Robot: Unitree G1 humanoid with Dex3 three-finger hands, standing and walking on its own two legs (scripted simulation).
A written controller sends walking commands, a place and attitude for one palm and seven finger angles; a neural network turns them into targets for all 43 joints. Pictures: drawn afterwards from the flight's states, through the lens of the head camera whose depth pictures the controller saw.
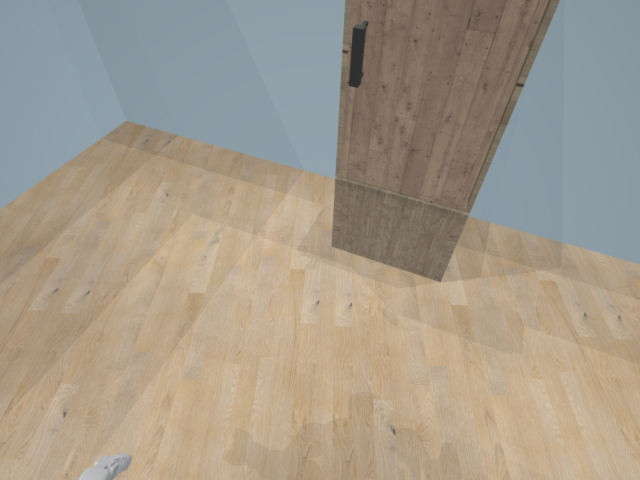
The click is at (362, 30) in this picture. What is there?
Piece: cupboard door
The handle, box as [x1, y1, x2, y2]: [349, 21, 367, 87]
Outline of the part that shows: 367,21 364,21 360,25 356,24 353,27 349,85 356,87 360,83 360,78 362,75 362,56 365,27 367,25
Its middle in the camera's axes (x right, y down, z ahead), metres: +0.10 -0.47 +0.98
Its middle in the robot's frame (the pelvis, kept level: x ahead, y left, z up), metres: +1.06 -0.04 +0.06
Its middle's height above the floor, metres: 0.83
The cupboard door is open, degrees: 0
